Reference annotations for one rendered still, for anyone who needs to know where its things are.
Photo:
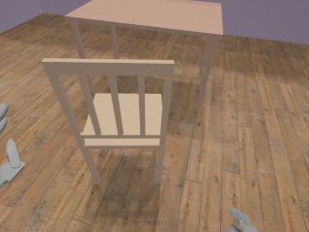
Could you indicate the table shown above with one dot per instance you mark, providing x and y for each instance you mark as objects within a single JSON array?
[{"x": 186, "y": 17}]

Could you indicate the left robot hand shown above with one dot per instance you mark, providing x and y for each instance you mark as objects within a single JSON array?
[{"x": 11, "y": 168}]

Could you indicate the chair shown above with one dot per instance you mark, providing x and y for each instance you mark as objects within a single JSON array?
[{"x": 116, "y": 120}]

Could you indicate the right robot hand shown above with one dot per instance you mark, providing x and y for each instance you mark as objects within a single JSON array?
[{"x": 243, "y": 221}]

